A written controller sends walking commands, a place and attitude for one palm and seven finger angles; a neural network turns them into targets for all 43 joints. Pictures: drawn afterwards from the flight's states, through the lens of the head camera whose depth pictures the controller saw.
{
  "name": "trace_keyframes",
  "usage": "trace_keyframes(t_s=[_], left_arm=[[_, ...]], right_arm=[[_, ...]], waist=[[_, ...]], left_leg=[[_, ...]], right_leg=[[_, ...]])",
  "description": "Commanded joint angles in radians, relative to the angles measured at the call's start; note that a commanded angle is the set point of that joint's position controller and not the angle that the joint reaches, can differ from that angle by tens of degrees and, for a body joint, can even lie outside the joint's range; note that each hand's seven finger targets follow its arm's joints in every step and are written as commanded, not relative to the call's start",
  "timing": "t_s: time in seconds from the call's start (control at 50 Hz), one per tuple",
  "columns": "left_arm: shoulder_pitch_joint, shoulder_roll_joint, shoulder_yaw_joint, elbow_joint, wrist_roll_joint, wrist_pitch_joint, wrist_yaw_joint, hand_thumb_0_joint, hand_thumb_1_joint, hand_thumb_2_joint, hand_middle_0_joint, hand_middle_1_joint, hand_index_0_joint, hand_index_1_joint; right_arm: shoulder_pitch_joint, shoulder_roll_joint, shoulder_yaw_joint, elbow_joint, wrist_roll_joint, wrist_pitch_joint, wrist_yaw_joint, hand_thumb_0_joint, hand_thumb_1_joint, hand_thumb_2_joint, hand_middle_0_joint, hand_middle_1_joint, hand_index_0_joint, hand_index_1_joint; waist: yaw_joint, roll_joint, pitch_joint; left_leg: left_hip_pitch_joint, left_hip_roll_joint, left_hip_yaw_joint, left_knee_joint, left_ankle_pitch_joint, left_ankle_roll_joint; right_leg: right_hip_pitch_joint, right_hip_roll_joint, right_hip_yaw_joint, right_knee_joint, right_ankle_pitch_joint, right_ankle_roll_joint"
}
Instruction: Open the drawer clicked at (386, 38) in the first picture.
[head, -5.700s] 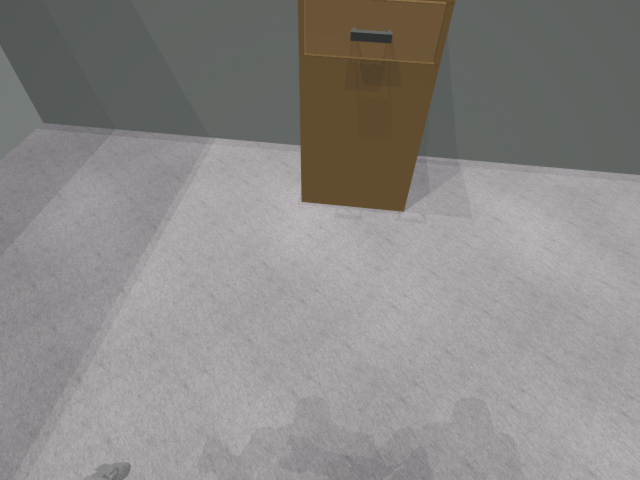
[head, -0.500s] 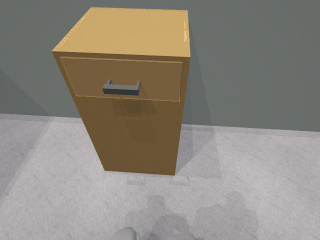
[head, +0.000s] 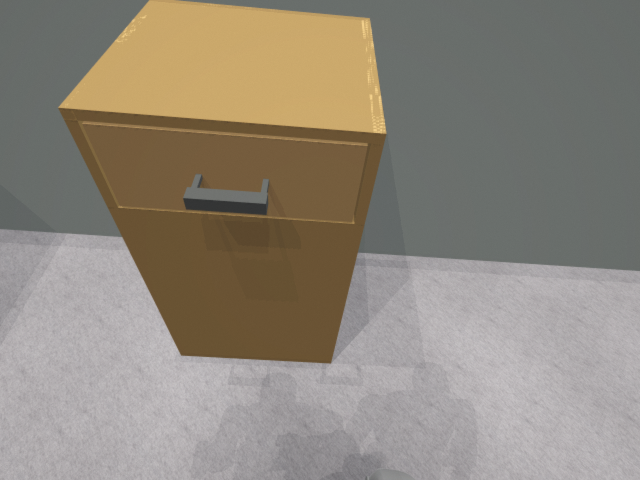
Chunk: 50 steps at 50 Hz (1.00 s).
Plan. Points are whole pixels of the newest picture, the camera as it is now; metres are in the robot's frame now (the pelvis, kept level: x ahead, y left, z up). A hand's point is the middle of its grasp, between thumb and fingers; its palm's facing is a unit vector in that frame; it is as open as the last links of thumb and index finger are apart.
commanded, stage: come to a stop and stand still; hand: left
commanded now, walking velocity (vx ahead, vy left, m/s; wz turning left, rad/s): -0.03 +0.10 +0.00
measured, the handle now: (229, 191) +0.54 +0.19 +0.01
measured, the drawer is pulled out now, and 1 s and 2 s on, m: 0.00 0.00 0.00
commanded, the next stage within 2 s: look again from close up in 1.10 s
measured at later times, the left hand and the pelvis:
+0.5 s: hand out of the picture +0.00 +0.15 -0.15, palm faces +0.11 -0.95 -0.29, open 7.3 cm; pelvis -0.03 -0.05 +0.01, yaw +1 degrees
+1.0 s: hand out of the picture -0.04 +0.17 -0.18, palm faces +0.06 -0.98 -0.19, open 7.3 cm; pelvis -0.04 +0.00 +0.00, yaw +1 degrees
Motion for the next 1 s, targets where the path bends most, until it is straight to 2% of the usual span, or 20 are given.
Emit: trace_keyframes(t_s=[0.0,0.08,0.1,0.12,0.14,0.16,0.18,0.24,0.32,0.48,0.54,0.58,0.6,0.62,0.64,0.68,0.74,0.8,0.86,0.98], left_arm=[[0.065,-0.003,-0.014,-0.050,0.000,-0.010,0.000,0.000,0.900,0.900,-0.200,-0.300,-0.200,-0.300],[0.126,0.017,-0.018,-0.025,-0.004,-0.048,0.007,0.000,0.900,0.900,-0.200,-0.300,-0.200,-0.300],[0.134,0.056,-0.016,-0.022,0.002,-0.062,0.012,0.000,0.900,0.900,-0.200,-0.300,-0.200,-0.300],[0.098,0.141,-0.008,-0.032,0.010,-0.076,0.017,0.000,0.900,0.900,-0.200,-0.300,-0.200,-0.300],[0.096,0.182,-0.002,-0.051,0.006,-0.071,0.015,0.000,0.900,0.900,-0.200,-0.300,-0.200,-0.300],[0.077,0.183,-0.006,-0.056,0.006,-0.065,0.014,0.000,0.900,0.900,-0.200,-0.300,-0.200,-0.300],[0.050,0.170,0.004,-0.054,0.005,-0.066,0.020,0.000,0.900,0.900,-0.200,-0.300,-0.200,-0.300],[0.013,0.121,-0.003,-0.064,-0.001,-0.069,0.017,0.000,0.900,0.900,-0.200,-0.300,-0.200,-0.300],[0.077,0.124,0.009,-0.054,0.000,-0.072,0.023,0.000,0.900,0.900,-0.200,-0.300,-0.200,-0.300],[0.115,0.151,0.019,-0.030,0.019,-0.066,0.014,0.000,0.900,0.900,-0.200,-0.300,-0.200,-0.300],[0.071,0.151,0.016,-0.015,0.009,-0.058,0.010,0.000,0.900,0.900,-0.200,-0.300,-0.200,-0.300],[0.068,0.094,-0.004,-0.015,-0.005,-0.049,0.006,0.000,0.900,0.900,-0.200,-0.300,-0.200,-0.300],[0.089,0.038,-0.015,-0.020,-0.011,-0.044,0.002,0.000,0.900,0.900,-0.200,-0.300,-0.200,-0.300],[0.068,0.016,-0.022,-0.019,-0.006,-0.043,0.001,0.000,0.900,0.900,-0.200,-0.300,-0.200,-0.300],[0.059,0.020,-0.025,-0.016,-0.002,-0.045,-0.001,0.000,0.900,0.900,-0.200,-0.300,-0.200,-0.300],[0.078,0.014,-0.031,0.024,0.002,-0.040,-0.007,0.000,0.900,0.900,-0.200,-0.300,-0.200,-0.300],[0.126,0.014,-0.043,0.061,-0.006,-0.053,-0.007,0.000,0.900,0.900,-0.200,-0.300,-0.200,-0.300],[0.162,0.052,-0.046,0.095,-0.007,-0.076,0.001,0.000,0.900,0.900,-0.200,-0.300,-0.200,-0.300],[0.116,0.055,-0.050,0.104,-0.009,-0.081,0.005,0.000,0.900,0.900,-0.200,-0.300,-0.200,-0.300],[0.099,0.029,-0.055,0.105,-0.011,-0.071,0.010,0.000,0.900,0.900,-0.200,-0.300,-0.200,-0.300]], right_arm=[[0.059,-0.177,-0.047,-0.046,-0.010,-0.009,0.003,0.000,-0.900,-0.900,0.200,0.300,0.200,0.300],[0.067,-0.172,-0.047,-0.037,0.001,-0.001,0.024,0.000,-0.900,-0.900,0.200,0.300,0.200,0.300],[0.091,-0.132,-0.041,-0.035,0.009,-0.001,0.030,0.000,-0.900,-0.900,0.200,0.300,0.200,0.300],[0.108,-0.059,-0.026,-0.055,0.017,0.004,0.034,0.000,-0.900,-0.900,0.200,0.300,0.200,0.300],[0.056,-0.083,-0.028,-0.081,0.012,0.018,0.036,0.000,-0.900,-0.900,0.200,0.300,0.200,0.300],[0.047,-0.090,-0.034,-0.083,0.009,0.031,0.038,0.000,-0.900,-0.900,0.200,0.300,0.200,0.300],[0.045,-0.097,-0.036,-0.073,0.004,0.045,0.036,0.000,-0.900,-0.900,0.200,0.300,0.200,0.300],[0.107,-0.124,-0.043,-0.030,-0.001,0.042,0.045,0.000,-0.900,-0.900,0.200,0.300,0.200,0.300],[0.090,-0.133,-0.045,-0.042,-0.003,0.041,0.051,0.000,-0.900,-0.900,0.200,0.300,0.200,0.300],[0.048,-0.102,-0.026,-0.072,0.006,0.021,0.052,0.000,-0.900,-0.900,0.200,0.300,0.200,0.300],[0.144,-0.095,-0.015,-0.035,0.009,0.005,0.042,0.000,-0.900,-0.900,0.200,0.300,0.200,0.300],[0.189,-0.140,-0.017,-0.017,0.010,-0.010,0.034,0.000,-0.900,-0.900,0.200,0.300,0.200,0.300],[0.168,-0.204,-0.026,-0.032,0.001,-0.015,0.030,0.000,-0.900,-0.900,0.200,0.300,0.200,0.300],[0.125,-0.240,-0.027,-0.049,-0.001,-0.009,0.026,0.000,-0.900,-0.900,0.200,0.300,0.200,0.300],[0.072,-0.228,-0.018,-0.063,-0.006,-0.006,0.025,0.000,-0.900,-0.900,0.200,0.300,0.200,0.300],[0.024,-0.184,-0.005,-0.045,-0.004,-0.016,0.015,0.000,-0.900,-0.900,0.200,0.300,0.200,0.300],[0.028,-0.157,0.008,-0.027,0.002,-0.018,0.006,0.000,-0.900,-0.900,0.200,0.300,0.200,0.300],[0.075,-0.122,0.011,-0.008,0.015,-0.027,0.006,0.000,-0.900,-0.900,0.200,0.300,0.200,0.300],[0.099,-0.116,0.012,0.015,0.014,-0.021,0.009,0.000,-0.900,-0.900,0.200,0.300,0.200,0.300],[0.112,-0.111,0.025,0.058,0.012,-0.030,0.010,0.000,-0.900,-0.900,0.200,0.300,0.200,0.300]], waist=[[-0.021,0.274,-0.072],[0.017,0.195,-0.113],[0.017,0.074,-0.129],[-0.006,-0.171,-0.104],[0.028,-0.202,-0.067],[0.022,-0.124,-0.059],[0.015,-0.203,-0.044],[-0.003,-0.158,0.004],[0.033,-0.129,-0.032],[0.059,-0.190,-0.048],[0.006,-0.179,-0.080],[-0.017,-0.006,-0.096],[-0.008,0.210,-0.083],[-0.003,0.275,-0.026],[0.014,0.188,0.023],[0.028,0.274,0.037],[0.037,0.234,0.016],[0.018,0.061,-0.045],[-0.005,-0.088,-0.045],[0.006,0.023,-0.011]], left_leg=[[0.083,0.232,-0.175,-0.120,0.364,0.130],[0.020,0.164,-0.156,-0.030,0.184,0.060],[-0.019,0.099,-0.121,0.058,0.045,0.003],[-0.130,0.004,-0.059,0.157,-0.238,-0.058],[-0.135,-0.028,-0.102,0.271,-0.374,-0.061],[-0.126,-0.024,-0.145,0.365,-0.371,-0.057],[-0.159,-0.027,-0.166,0.428,-0.345,-0.056],[-0.225,-0.036,-0.175,0.568,-0.199,-0.068],[-0.267,-0.038,-0.181,0.581,-0.153,-0.088],[-0.116,-0.049,-0.119,0.253,-0.265,-0.072],[0.078,-0.079,-0.082,0.012,-0.107,-0.061],[0.235,-0.002,-0.156,-0.116,-0.038,-0.043],[0.190,0.158,-0.350,-0.189,-0.071,0.013],[0.048,0.242,-0.421,-0.267,-0.123,0.075],[-0.074,0.228,-0.395,-0.284,-0.201,0.096],[-0.060,0.148,-0.313,-0.266,-0.088,0.071],[0.018,0.101,-0.229,-0.157,0.151,0.061],[0.069,0.028,-0.174,-0.031,0.212,-0.003],[0.099,0.023,-0.168,-0.050,0.099,-0.024],[0.082,0.036,-0.188,-0.118,0.093,-0.016]], right_leg=[[0.069,-0.009,-0.031,-0.195,-0.040,-0.009],[0.290,0.010,-0.071,-0.558,0.156,-0.018],[0.352,-0.054,0.006,-0.678,0.244,-0.029],[0.337,-0.262,0.236,-0.742,0.346,-0.093],[0.234,-0.359,0.298,-0.772,0.418,-0.174],[0.182,-0.367,0.262,-0.780,0.347,-0.213],[0.164,-0.334,0.276,-0.793,0.273,-0.200],[0.219,-0.260,0.176,-0.762,0.310,-0.168],[0.317,-0.274,0.184,-0.759,0.269,-0.175],[0.303,-0.272,0.205,-0.779,0.146,-0.203],[0.231,-0.203,0.131,-0.703,0.175,-0.150],[0.097,-0.114,0.058,-0.569,0.072,-0.086],[0.030,-0.043,-0.019,-0.462,-0.005,-0.046],[0.059,-0.021,-0.058,-0.383,-0.086,-0.032],[0.114,-0.022,-0.033,-0.336,-0.069,-0.037],[0.138,-0.029,-0.034,-0.324,-0.011,-0.036],[0.195,-0.023,-0.025,-0.467,0.071,-0.035],[0.301,-0.084,0.067,-0.629,0.430,-0.060],[0.280,-0.094,0.061,-0.636,0.407,-0.071],[0.289,-0.064,0.032,-0.654,0.275,-0.056]])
